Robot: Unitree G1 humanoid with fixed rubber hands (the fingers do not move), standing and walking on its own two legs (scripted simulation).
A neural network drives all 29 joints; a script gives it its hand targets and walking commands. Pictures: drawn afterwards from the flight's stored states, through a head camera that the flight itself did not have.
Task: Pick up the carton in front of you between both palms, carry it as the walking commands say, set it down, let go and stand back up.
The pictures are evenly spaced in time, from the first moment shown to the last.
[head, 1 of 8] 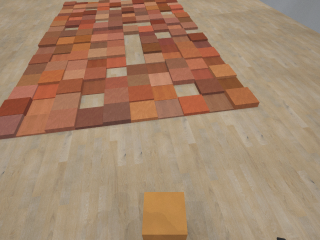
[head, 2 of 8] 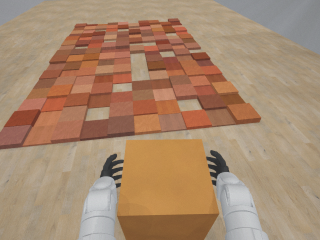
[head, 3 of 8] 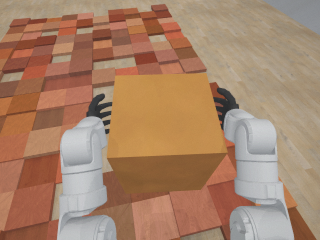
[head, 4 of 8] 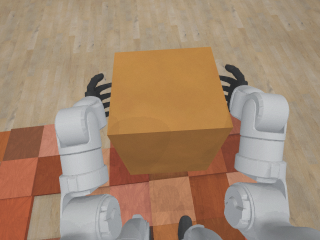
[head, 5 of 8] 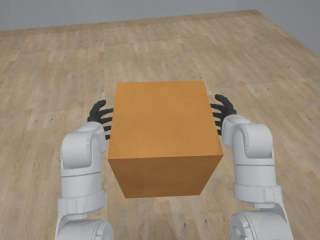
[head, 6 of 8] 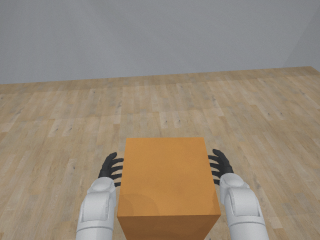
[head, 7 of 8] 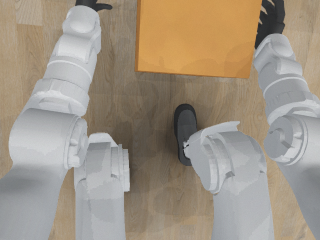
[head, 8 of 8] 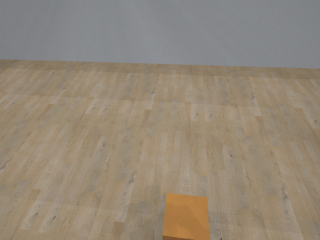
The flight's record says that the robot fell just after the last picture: no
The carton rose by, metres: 0.79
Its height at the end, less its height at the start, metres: +0.00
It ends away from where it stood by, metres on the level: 6.60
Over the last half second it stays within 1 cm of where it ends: yes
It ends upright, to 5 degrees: yes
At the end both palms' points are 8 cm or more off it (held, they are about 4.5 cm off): yes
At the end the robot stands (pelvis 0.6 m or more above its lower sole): yes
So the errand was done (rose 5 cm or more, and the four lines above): yes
